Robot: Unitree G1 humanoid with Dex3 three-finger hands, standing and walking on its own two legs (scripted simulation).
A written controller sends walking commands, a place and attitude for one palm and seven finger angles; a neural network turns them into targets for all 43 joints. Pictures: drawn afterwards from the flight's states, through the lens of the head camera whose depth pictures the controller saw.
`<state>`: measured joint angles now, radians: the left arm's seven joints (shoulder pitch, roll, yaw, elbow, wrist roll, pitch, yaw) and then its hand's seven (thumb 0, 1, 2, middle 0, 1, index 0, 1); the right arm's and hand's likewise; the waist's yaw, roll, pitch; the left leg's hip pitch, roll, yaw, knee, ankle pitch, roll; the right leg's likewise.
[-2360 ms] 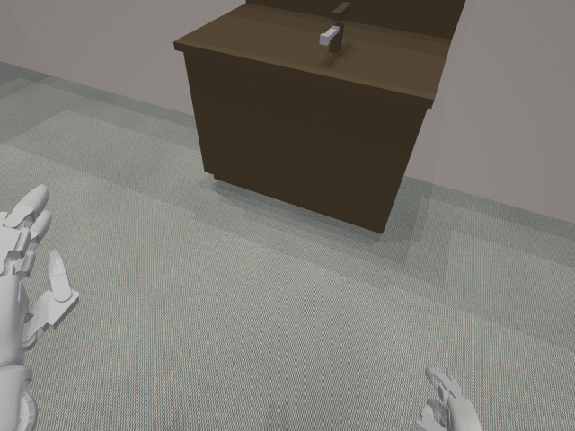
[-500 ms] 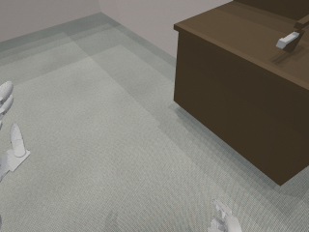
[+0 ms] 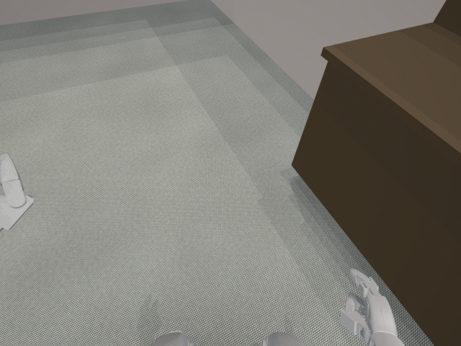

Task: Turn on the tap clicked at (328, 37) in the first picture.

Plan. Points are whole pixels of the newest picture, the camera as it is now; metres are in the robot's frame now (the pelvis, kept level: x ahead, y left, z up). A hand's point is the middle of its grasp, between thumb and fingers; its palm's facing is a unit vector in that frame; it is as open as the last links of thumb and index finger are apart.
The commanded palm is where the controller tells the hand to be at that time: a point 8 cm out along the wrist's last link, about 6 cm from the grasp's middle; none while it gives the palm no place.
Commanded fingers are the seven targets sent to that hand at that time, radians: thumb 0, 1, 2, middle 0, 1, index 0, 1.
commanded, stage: walk to a spot facing it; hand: left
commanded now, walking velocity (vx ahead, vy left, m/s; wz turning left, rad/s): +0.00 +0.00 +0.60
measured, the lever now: out of the picture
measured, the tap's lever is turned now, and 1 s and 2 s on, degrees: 0 0 0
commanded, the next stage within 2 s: turn to face it in 1.90 s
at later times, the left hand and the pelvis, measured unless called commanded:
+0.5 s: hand (7, 256) +0.18 +0.23 +0.20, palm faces +0.65 -0.66 -0.37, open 7.4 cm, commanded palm +0.10 +0.26 +0.20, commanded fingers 0.00 0.90 0.90 -0.20 -0.30 -0.20 -0.30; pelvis +0.05 -0.06 +0.02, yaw +20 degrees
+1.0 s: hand out of the picture +0.06 +0.22 +0.20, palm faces +0.84 -0.35 -0.42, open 7.4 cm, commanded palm -0.01 +0.22 +0.20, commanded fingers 0.00 0.90 0.90 -0.20 -0.30 -0.20 -0.30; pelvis +0.04 -0.10 +0.02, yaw +38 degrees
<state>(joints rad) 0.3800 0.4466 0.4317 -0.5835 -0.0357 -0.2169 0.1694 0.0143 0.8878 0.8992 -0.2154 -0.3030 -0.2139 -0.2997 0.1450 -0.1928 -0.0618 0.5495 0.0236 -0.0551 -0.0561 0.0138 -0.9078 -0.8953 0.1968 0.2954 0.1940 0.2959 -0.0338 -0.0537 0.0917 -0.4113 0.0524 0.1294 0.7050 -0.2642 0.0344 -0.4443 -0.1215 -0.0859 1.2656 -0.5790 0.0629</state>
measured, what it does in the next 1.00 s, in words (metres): steps to the right, turning left: right foot, then left foot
